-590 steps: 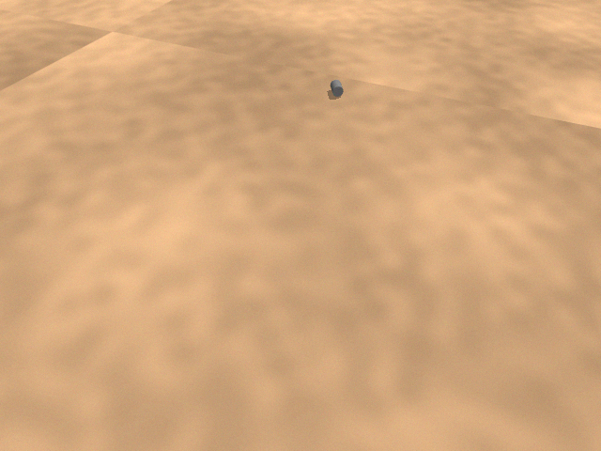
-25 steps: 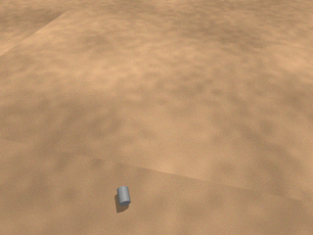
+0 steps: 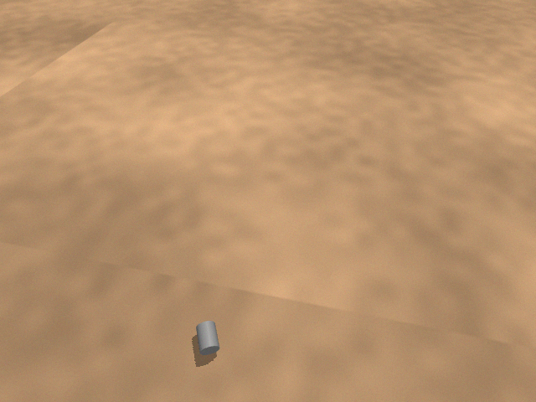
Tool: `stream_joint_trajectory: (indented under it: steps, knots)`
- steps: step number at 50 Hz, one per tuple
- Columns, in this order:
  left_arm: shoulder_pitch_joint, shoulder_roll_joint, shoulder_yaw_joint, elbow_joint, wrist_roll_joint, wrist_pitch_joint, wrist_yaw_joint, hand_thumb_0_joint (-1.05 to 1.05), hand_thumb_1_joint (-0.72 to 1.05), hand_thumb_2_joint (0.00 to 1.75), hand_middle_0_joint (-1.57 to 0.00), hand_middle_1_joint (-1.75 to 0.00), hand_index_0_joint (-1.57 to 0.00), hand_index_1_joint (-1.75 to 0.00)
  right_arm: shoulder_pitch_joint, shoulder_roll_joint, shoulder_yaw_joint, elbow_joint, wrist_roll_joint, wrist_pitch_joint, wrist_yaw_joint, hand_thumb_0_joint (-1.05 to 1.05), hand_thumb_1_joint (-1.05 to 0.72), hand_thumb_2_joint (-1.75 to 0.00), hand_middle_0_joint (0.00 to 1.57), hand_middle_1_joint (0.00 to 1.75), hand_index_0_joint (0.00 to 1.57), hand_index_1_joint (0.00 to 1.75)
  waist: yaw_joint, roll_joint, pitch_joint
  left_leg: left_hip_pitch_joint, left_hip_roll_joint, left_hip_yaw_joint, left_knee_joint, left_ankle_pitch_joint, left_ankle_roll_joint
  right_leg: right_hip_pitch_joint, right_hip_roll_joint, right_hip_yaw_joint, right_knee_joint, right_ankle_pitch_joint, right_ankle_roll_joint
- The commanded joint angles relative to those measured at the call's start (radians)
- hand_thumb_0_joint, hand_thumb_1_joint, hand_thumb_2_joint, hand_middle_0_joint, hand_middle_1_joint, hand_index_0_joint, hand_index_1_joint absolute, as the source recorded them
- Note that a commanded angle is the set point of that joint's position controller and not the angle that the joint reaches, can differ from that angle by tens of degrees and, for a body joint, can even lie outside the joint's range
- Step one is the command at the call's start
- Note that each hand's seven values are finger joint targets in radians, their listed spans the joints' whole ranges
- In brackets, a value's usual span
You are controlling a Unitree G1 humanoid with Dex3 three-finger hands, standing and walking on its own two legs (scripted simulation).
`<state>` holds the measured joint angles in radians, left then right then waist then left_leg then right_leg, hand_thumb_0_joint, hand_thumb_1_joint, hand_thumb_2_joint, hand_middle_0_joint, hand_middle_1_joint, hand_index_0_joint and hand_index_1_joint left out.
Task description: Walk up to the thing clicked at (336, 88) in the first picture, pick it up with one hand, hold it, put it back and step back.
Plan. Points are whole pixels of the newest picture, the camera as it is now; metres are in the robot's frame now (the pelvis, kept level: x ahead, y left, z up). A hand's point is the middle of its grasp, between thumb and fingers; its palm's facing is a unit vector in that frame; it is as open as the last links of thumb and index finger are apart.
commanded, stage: stand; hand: left
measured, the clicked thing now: (207, 337) +0.51 +0.23 -0.75
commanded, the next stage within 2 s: none
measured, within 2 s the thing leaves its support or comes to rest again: neither
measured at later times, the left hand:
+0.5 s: hand out of the picture +0.08 +0.24 -0.16, palm faces -0.03 -0.94 -0.35, open 7.3 cm
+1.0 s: hand out of the picture +0.09 +0.24 -0.15, palm faces -0.02 -0.94 -0.35, open 7.3 cm
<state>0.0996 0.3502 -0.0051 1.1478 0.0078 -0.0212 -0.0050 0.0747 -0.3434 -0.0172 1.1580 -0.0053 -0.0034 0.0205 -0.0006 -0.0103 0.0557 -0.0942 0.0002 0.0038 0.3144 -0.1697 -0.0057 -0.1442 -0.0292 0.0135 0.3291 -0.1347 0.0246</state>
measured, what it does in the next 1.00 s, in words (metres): stands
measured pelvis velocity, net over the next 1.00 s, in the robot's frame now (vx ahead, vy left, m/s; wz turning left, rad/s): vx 0.01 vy -0.01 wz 0.00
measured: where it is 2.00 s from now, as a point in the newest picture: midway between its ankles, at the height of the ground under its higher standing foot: outside the picture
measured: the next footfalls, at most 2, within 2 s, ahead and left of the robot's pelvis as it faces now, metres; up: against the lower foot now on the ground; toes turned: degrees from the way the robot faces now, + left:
none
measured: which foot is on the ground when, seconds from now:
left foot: down 0.00-1.00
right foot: down 0.00-1.00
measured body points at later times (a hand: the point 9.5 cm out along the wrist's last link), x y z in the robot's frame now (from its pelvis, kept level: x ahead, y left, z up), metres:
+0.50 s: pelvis +0.00 -0.01 +0.00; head +0.01 -0.01 +0.45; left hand +0.08 +0.29 -0.13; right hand +0.07 -0.31 -0.14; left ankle +0.00 +0.12 -0.75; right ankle +0.03 -0.13 -0.75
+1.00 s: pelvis +0.01 -0.01 +0.00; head +0.02 -0.01 +0.45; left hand +0.09 +0.29 -0.13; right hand +0.09 -0.32 -0.13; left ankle +0.00 +0.12 -0.75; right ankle +0.03 -0.13 -0.75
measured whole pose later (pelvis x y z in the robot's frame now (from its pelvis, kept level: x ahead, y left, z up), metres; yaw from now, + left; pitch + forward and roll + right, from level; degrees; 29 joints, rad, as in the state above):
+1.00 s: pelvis +0.01 -0.01 +0.00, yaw +0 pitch -3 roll +0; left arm 0.10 0.35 0.00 1.13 0.01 -0.02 -0.01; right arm 0.10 -0.35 0.00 1.14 -0.01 0.00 0.01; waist 0.00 0.00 0.05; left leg -0.09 0.02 -0.01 0.31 -0.18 -0.03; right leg -0.14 -0.01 0.00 0.33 -0.15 0.00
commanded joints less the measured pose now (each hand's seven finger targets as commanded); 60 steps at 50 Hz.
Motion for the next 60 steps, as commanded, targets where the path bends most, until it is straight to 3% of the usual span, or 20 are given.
stream_joint_trajectory:
  steps: [1, 6, 10, 14, 15, 25, 36, 47, 51, 56, 60]
  knots:
    - [-0.043, 0.221, 0.036, -0.068, 0.004, -0.017, 0.011, 0.0, 0.9, 0.9, -0.2, -0.3, -0.2, -0.3, -0.054, -0.212, -0.038, -0.065, -0.004, -0.024, -0.016, 0.0, -0.9, -0.9, 0.2, 0.3, 0.2, 0.3, -0.003, 0.017, -0.065, -0.028, 0.116, -0.09, -0.071, -0.015, 0.018, 0.0, -0.099, 0.09, -0.059, -0.021, -0.036]
    - [-0.038, 0.218, 0.035, -0.071, 0.001, -0.017, 0.011, 0.0, 0.9, 0.9, -0.2, -0.3, -0.2, -0.3, -0.037, -0.21, -0.037, -0.061, -0.006, -0.022, -0.014, 0.0, -0.9, -0.9, 0.2, 0.3, 0.2, 0.3, -0.002, -0.002, -0.045, -0.044, 0.114, -0.093, -0.06, -0.019, 0.017, -0.015, -0.097, 0.096, -0.071, -0.083, -0.036]
    - [-0.036, 0.223, 0.036, -0.075, 0.002, -0.02, 0.011, 0.0, 0.9, 0.9, -0.2, -0.3, -0.2, -0.3, -0.032, -0.212, -0.037, -0.065, -0.005, -0.023, -0.014, 0.0, -0.9, -0.9, 0.2, 0.3, 0.2, 0.3, -0.006, 0.009, -0.087, -0.018, 0.12, -0.093, -0.048, 0.035, 0.019, 0.014, -0.104, 0.095, -0.05, 0.023, -0.042]
    - [-0.029, 0.22, 0.036, -0.075, -0.001, -0.016, 0.01, 0.0, 0.9, 0.9, -0.2, -0.3, -0.2, -0.3, -0.02, -0.213, -0.033, -0.06, -0.004, -0.024, -0.017, 0.0, -0.9, -0.9, 0.2, 0.3, 0.2, 0.3, 0.0, 0.01, -0.061, -0.042, 0.117, -0.094, -0.061, 0.009, 0.016, 0.011, -0.094, 0.09, -0.052, -0.015, -0.041]
    - [-0.031, 0.221, 0.037, -0.076, -0.001, -0.017, 0.01, 0.0, 0.9, 0.9, -0.2, -0.3, -0.2, -0.3, -0.028, -0.219, -0.035, -0.063, -0.005, -0.025, -0.017, 0.0, -0.9, -0.9, 0.2, 0.3, 0.2, 0.3, 0.0, 0.019, -0.084, -0.016, 0.122, -0.091, -0.054, 0.035, 0.017, 0.014, -0.101, 0.097, -0.047, 0.03, -0.043]
    - [-0.033, 0.225, 0.037, -0.074, -0.003, -0.014, 0.01, 0.0, 0.9, 0.9, -0.2, -0.3, -0.2, -0.3, -0.008, -0.212, -0.027, -0.058, -0.003, -0.023, -0.019, 0.0, -0.9, -0.9, 0.2, 0.3, 0.2, 0.3, -0.002, 0.001, -0.062, -0.039, 0.121, -0.089, -0.057, 0.024, 0.013, 0.021, -0.096, 0.093, -0.052, 0.023, -0.041]
    - [-0.044, 0.225, 0.038, -0.079, -0.001, -0.016, 0.011, 0.0, 0.9, 0.9, -0.2, -0.3, -0.2, -0.3, -0.009, -0.218, -0.026, -0.071, -0.003, -0.024, -0.022, 0.0, -0.9, -0.9, 0.2, 0.3, 0.2, 0.3, -0.007, 0.014, -0.098, 0.001, 0.13, -0.083, -0.045, 0.107, 0.012, 0.043, -0.101, 0.085, -0.035, 0.118, -0.043]
    - [-0.037, 0.225, 0.039, -0.073, -0.001, -0.012, 0.009, 0.0, 0.9, 0.9, -0.2, -0.3, -0.2, -0.3, -0.012, -0.221, -0.022, -0.073, -0.002, -0.023, -0.024, 0.0, -0.9, -0.9, 0.2, 0.3, 0.2, 0.3, 0.0, 0.013, -0.054, -0.021, 0.127, -0.086, -0.062, 0.037, 0.014, 0.019, -0.097, 0.089, -0.058, 0.047, -0.041]
    - [-0.044, 0.229, 0.041, -0.077, 0.0, -0.014, 0.01, 0.0, 0.9, 0.9, -0.2, -0.3, -0.2, -0.3, -0.01, -0.22, -0.024, -0.079, -0.003, -0.023, -0.023, 0.0, -0.9, -0.9, 0.2, 0.3, 0.2, 0.3, -0.004, 0.011, -0.094, 0.007, 0.131, -0.082, -0.05, 0.082, 0.016, 0.038, -0.102, 0.087, -0.047, 0.092, -0.044]
    - [-0.047, 0.227, 0.042, -0.077, -0.001, -0.012, 0.01, 0.0, 0.9, 0.9, -0.2, -0.3, -0.2, -0.3, -0.001, -0.22, -0.024, -0.078, -0.005, -0.022, -0.024, 0.0, -0.9, -0.9, 0.2, 0.3, 0.2, 0.3, -0.005, 0.009, -0.068, -0.02, 0.125, -0.082, -0.058, 0.045, 0.014, 0.03, -0.096, 0.087, -0.058, 0.033, -0.044]
    - [-0.035, 0.222, 0.04, -0.078, 0.0, -0.013, 0.009, 0.0, 0.9, 0.9, -0.2, -0.3, -0.2, -0.3, -0.004, -0.228, -0.025, -0.081, -0.003, -0.024, -0.025, 0.0, -0.9, -0.9, 0.2, 0.3, 0.2, 0.3, -0.001, 0.026, -0.099, 0.001, 0.132, -0.083, -0.046, 0.094, 0.018, 0.05, -0.1, 0.084, -0.041, 0.105, -0.047]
